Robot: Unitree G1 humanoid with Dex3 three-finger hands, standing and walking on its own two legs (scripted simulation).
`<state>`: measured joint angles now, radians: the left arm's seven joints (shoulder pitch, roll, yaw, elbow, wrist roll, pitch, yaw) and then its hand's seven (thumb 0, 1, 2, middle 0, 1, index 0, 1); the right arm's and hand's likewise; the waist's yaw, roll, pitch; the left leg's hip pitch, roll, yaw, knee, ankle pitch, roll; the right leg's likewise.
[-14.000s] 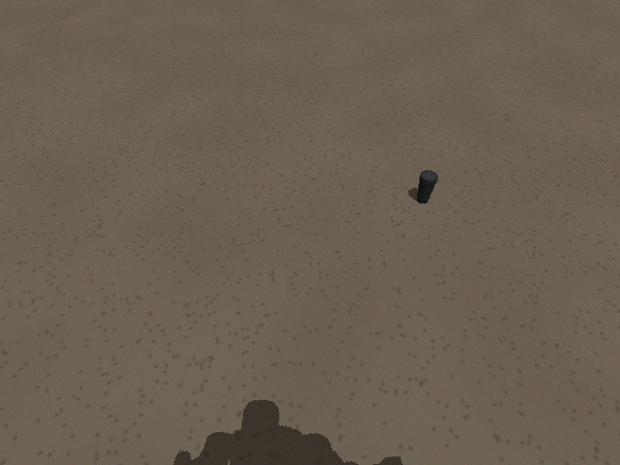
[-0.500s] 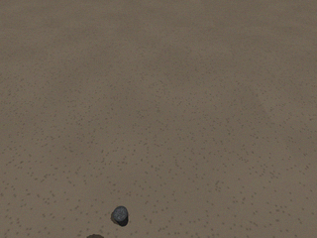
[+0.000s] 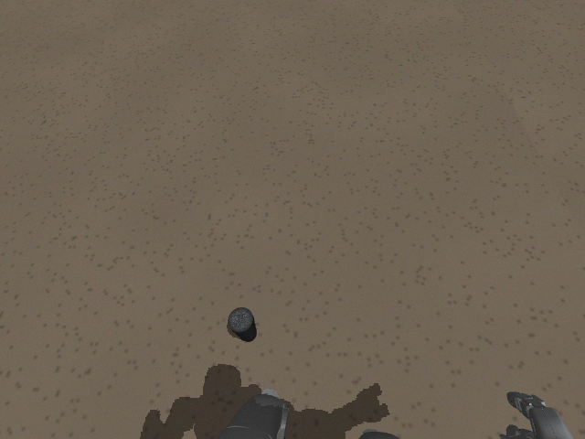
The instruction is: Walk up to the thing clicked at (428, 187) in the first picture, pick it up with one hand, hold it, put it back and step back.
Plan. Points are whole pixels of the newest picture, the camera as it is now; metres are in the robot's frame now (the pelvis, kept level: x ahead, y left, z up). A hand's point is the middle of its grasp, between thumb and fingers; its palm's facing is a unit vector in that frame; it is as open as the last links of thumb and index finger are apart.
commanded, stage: walk up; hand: left
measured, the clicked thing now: (244, 327) +0.48 +0.25 -0.68
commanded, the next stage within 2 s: stand in 1.74 s
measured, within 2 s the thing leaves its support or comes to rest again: neither
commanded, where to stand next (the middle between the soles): +0.15 +0.01 m, yaw +2 degrees
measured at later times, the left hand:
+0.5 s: hand out of the picture -0.08 +0.31 -0.14, palm faces +0.11 -0.91 -0.40, open 7.4 cm
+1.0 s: hand out of the picture -0.18 +0.29 -0.13, palm faces +0.01 -0.93 -0.36, open 7.4 cm
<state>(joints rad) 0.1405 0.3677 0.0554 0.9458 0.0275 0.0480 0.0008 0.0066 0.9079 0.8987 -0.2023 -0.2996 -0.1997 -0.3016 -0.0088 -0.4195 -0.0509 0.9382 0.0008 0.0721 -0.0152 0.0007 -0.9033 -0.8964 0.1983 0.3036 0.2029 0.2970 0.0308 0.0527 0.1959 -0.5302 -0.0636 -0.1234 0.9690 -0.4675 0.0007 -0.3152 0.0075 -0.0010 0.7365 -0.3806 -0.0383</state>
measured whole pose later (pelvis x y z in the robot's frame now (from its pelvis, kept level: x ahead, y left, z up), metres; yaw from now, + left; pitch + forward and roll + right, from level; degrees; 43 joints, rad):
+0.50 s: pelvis -0.16 +0.02 +0.01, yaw +5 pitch -3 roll -1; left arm 0.14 0.39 0.08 0.86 0.01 0.06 0.04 0.01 0.91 0.90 -0.20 -0.30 -0.20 -0.30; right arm 0.13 -0.36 -0.03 0.91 -0.04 0.08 0.01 0.00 -0.90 -0.90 0.20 0.30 0.21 0.30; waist 0.00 -0.01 0.16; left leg -0.26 0.01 -0.01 0.63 -0.33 0.02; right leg -0.52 0.11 0.11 1.23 -0.50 0.00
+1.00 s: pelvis -0.25 +0.03 +0.01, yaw +0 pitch -3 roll +0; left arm 0.20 0.37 0.05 0.97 0.02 0.00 -0.01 0.01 0.90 0.90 -0.21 -0.30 -0.20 -0.30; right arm 0.21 -0.35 -0.04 1.01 -0.03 0.00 0.02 0.00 -0.90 -0.90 0.20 0.30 0.20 0.30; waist 0.01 -0.02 0.07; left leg -0.25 -0.01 0.00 0.57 -0.27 0.01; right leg -0.23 -0.01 0.06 0.65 -0.42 -0.01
